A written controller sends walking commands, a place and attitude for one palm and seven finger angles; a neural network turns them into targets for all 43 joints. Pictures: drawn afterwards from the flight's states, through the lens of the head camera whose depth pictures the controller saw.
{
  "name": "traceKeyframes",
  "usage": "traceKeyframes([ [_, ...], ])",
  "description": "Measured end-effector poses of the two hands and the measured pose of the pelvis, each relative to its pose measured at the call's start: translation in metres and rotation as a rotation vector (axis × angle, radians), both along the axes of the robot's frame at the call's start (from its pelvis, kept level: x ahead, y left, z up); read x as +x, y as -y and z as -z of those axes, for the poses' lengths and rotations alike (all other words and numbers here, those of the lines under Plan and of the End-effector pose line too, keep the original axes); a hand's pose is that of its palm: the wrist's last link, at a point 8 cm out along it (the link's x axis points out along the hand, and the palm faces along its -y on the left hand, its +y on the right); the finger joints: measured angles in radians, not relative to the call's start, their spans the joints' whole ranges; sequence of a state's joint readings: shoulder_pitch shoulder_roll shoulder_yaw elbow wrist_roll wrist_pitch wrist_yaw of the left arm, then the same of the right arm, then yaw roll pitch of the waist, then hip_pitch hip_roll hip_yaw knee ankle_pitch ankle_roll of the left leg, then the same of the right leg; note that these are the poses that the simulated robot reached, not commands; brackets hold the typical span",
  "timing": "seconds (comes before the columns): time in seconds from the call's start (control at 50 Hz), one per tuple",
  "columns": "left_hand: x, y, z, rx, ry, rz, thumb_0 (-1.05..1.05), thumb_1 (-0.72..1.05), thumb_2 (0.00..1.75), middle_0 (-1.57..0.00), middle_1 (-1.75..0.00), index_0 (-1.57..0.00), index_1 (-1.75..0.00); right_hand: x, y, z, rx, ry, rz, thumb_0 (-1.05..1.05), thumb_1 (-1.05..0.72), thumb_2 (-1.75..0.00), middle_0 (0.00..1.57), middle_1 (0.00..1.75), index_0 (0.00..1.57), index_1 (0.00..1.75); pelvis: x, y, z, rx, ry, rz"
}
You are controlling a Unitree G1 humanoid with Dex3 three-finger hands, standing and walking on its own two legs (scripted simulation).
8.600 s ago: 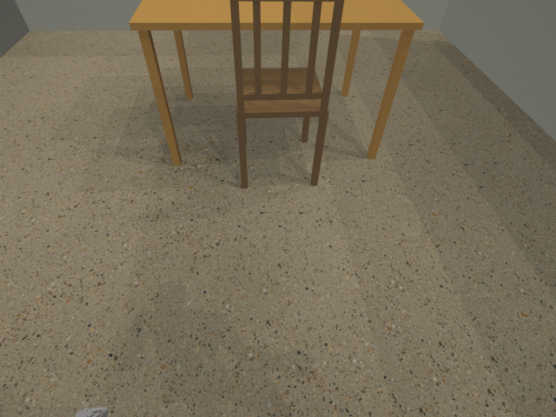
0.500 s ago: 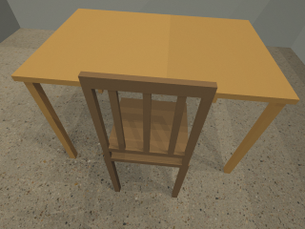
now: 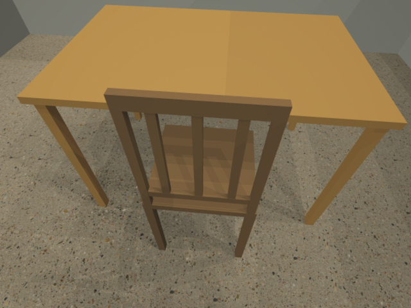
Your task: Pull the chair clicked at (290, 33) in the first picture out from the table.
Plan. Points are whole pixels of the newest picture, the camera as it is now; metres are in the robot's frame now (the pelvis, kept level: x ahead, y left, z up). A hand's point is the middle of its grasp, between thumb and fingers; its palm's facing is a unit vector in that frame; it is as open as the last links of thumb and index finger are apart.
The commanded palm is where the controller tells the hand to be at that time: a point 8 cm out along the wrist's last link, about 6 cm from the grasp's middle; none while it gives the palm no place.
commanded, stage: come to a stop and stand still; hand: left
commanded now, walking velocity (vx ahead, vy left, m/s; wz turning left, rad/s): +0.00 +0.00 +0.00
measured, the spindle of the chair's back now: (198, 161) +0.49 +0.06 -0.06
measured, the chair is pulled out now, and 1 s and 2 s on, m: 0.00 0.00 0.00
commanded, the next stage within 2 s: look again from close up in 0.36 s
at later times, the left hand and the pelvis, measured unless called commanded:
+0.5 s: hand out of the picture -0.02 +0.22 -0.17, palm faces +0.00 -0.97 -0.23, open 7.4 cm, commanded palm none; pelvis -0.01 +0.02 +0.01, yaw +0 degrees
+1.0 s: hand out of the picture +0.01 +0.19 -0.17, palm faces +0.00 -0.98 -0.19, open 7.4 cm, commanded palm none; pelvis +0.01 +0.01 +0.01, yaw -1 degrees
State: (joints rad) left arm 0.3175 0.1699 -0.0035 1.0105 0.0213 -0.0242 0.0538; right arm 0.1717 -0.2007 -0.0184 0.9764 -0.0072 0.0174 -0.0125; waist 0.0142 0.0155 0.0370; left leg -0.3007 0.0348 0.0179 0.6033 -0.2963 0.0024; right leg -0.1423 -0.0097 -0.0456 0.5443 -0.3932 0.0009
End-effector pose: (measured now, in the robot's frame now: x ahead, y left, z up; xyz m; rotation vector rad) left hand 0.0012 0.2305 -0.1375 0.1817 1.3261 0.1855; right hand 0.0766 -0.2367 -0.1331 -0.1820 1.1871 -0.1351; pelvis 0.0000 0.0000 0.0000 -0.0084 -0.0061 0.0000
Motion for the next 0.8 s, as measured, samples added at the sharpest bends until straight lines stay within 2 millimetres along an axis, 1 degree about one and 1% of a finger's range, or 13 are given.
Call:
traceKeyframes([
  [0.08,0.006,-0.013,0.002,-0.001,0.038,0.017,0.00,0.90,0.90,-0.20,-0.30,-0.20,-0.30,-0.008,-0.011,-0.002,-0.001,0.038,-0.014,0.01,-0.91,-0.90,0.20,0.29,0.20,0.30,-0.010,-0.009,0.003,0.001,0.013,-0.005],
  [0.2,0.009,-0.030,-0.004,0.008,0.075,0.027,0.00,0.90,0.90,-0.20,-0.30,-0.20,-0.30,-0.035,-0.029,0.003,0.024,-0.019,-0.022,0.01,-0.91,-0.90,0.20,0.29,0.20,0.30,-0.021,-0.019,0.001,-0.002,0.013,-0.009],
  [0.32,-0.002,-0.039,-0.007,0.012,0.030,0.037,0.00,0.90,0.90,-0.20,-0.30,-0.20,-0.30,-0.064,-0.029,0.002,0.019,-0.091,0.002,0.00,-0.92,-0.90,0.20,0.29,0.20,0.30,-0.023,-0.024,-0.003,0.008,-0.007,-0.004],
  [0.38,-0.009,-0.039,-0.006,0.008,-0.001,0.031,0.00,0.90,0.90,-0.20,-0.30,-0.20,-0.30,-0.075,-0.029,0.002,0.017,-0.134,0.008,0.00,-0.92,-0.90,0.20,0.29,0.20,0.30,-0.021,-0.024,-0.004,0.011,-0.013,-0.004],
  [0.44,-0.016,-0.037,-0.005,0.000,-0.033,0.023,0.00,0.91,0.90,-0.20,-0.30,-0.20,-0.30,-0.082,-0.028,0.001,0.014,-0.166,0.015,0.01,-0.92,-0.90,0.20,0.29,0.20,0.30,-0.018,-0.024,-0.005,0.012,-0.013,-0.003],
  [0.52,-0.023,-0.030,-0.003,-0.016,-0.071,0.016,0.00,0.91,0.90,-0.20,-0.30,-0.20,-0.30,-0.084,-0.028,0.001,0.012,-0.188,0.023,0.01,-0.91,-0.90,0.20,0.29,0.20,0.30,-0.013,-0.023,-0.006,0.013,-0.010,0.001],
  [0.6,-0.025,-0.022,0.000,-0.036,-0.094,0.014,0.00,0.91,0.90,-0.20,-0.30,-0.20,-0.30,-0.077,-0.029,0.001,0.013,-0.186,0.029,0.01,-0.91,-0.90,0.20,0.29,0.20,0.30,-0.009,-0.021,-0.007,0.014,-0.007,0.006],
  [0.8,-0.013,-0.007,0.003,-0.065,-0.092,0.016,0.00,0.90,0.90,-0.20,-0.30,-0.20,-0.30,-0.050,-0.026,-0.001,0.005,-0.146,0.028,0.01,-0.92,-0.90,0.20,0.29,0.20,0.30,0.002,-0.018,-0.008,0.018,-0.010,0.014],
])
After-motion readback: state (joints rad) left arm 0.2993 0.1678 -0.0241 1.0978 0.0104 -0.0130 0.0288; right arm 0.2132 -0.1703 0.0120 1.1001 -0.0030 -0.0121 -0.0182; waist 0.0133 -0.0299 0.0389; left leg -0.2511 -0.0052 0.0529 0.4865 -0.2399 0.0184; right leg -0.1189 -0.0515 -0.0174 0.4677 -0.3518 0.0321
